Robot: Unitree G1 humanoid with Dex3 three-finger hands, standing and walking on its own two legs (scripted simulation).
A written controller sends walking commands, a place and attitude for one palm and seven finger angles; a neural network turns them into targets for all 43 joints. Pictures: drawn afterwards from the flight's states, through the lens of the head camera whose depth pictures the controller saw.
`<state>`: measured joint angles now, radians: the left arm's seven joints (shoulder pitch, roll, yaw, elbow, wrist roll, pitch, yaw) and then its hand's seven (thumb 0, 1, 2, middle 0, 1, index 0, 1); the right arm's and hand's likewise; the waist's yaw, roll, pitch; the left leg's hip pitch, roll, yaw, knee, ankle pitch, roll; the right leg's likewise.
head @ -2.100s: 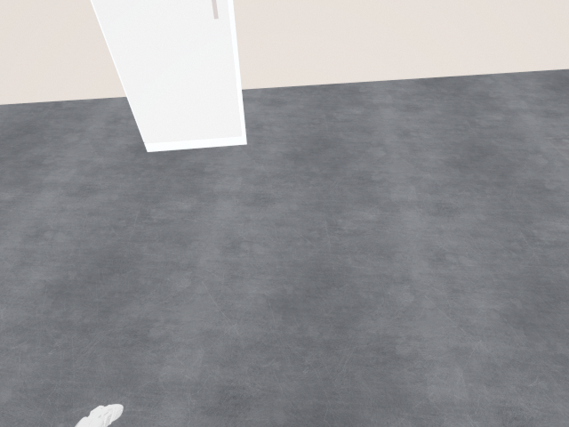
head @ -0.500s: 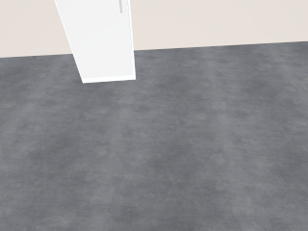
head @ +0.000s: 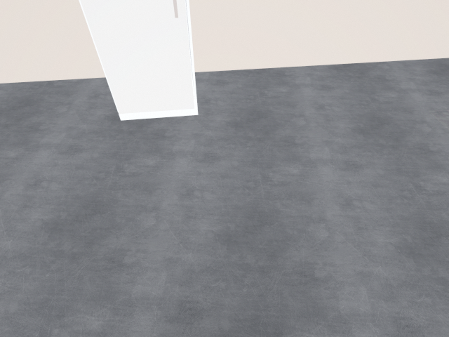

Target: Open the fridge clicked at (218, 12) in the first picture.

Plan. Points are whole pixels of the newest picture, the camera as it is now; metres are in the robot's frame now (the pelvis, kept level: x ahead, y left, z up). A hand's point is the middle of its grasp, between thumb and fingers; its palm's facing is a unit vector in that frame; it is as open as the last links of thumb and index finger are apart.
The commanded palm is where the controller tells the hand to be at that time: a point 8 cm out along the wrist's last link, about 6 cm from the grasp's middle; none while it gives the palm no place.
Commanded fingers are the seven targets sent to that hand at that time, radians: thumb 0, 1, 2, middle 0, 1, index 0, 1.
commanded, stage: look at it before walking up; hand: right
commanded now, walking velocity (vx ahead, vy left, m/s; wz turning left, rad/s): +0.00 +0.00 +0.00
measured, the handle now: out of the picture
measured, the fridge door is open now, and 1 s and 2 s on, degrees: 0 0 0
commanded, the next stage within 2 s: walk to a spot facing it in 0.66 s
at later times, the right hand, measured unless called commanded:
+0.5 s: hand out of the picture +0.07 -0.25 -0.16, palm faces -0.04 +0.95 -0.32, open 7.4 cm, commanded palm none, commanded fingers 0.00 -0.90 -0.90 0.20 0.30 0.20 0.30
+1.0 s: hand out of the picture +0.06 -0.21 -0.17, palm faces -0.08 +0.96 -0.25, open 7.4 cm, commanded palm none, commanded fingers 0.00 -0.90 -0.90 0.20 0.30 0.20 0.30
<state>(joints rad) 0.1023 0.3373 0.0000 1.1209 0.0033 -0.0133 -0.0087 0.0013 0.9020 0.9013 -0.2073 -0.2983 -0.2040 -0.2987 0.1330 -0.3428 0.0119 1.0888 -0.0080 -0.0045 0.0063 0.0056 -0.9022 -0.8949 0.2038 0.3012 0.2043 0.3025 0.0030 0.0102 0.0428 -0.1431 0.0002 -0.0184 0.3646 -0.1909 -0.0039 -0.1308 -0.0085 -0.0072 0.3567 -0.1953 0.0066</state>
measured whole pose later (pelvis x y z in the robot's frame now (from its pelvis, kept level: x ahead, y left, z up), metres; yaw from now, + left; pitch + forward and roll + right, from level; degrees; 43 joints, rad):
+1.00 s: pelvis +0.02 +0.01 -0.01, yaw +6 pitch -1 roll -1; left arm 0.19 0.27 0.02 1.07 0.02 -0.01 -0.01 0.00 0.90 0.90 -0.21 -0.30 -0.20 -0.30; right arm 0.27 -0.27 -0.02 1.06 -0.02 0.04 0.03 0.00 -0.91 -0.90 0.20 0.30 0.20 0.30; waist -0.02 0.01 0.02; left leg -0.28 0.00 -0.01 0.67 -0.41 0.00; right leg -0.14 -0.04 -0.10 0.46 -0.31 0.01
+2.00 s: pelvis +0.40 +0.05 -0.01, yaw +29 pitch +0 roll +0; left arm 0.49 0.14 0.04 1.14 0.03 -0.07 0.02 0.00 0.91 0.90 -0.20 -0.30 -0.20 -0.30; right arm 0.06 -0.18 -0.06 0.98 -0.03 0.02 0.04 0.00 -0.91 -0.90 0.19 0.30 0.19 0.30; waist 0.08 0.02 0.08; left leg -0.56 0.07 0.11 0.75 -0.17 0.02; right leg 0.06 -0.04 -0.34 0.33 -0.39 -0.01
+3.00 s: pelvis +0.78 +0.26 -0.02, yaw +49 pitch +0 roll -1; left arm 0.42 0.14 0.06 1.09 0.03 -0.05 0.01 0.00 0.91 0.90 -0.20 -0.30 -0.20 -0.30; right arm 0.13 -0.18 -0.09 0.97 -0.03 0.03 0.04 0.01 -0.91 -0.90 0.20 0.30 0.20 0.30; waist 0.05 0.00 0.10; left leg -0.56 0.09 0.13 0.74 -0.19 0.01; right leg 0.04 -0.12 -0.41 0.42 -0.41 0.06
